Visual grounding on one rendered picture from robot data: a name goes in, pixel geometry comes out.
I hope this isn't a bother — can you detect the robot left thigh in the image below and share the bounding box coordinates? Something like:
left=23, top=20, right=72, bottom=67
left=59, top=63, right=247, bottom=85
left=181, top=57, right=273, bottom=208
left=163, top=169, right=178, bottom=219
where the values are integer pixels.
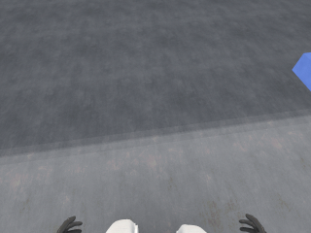
left=106, top=219, right=139, bottom=233

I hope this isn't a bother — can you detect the robot left hand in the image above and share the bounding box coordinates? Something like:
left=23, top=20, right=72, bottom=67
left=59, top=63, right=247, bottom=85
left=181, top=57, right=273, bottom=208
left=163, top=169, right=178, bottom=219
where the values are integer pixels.
left=56, top=216, right=83, bottom=233

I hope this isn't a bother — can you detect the robot right hand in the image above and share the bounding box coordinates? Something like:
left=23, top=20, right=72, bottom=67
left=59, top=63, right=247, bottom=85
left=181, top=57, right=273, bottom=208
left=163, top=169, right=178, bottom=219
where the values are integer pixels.
left=239, top=214, right=266, bottom=233

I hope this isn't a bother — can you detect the carton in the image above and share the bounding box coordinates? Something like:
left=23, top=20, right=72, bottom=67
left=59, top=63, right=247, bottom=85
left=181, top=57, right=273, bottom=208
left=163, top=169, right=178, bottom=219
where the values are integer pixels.
left=293, top=52, right=311, bottom=91

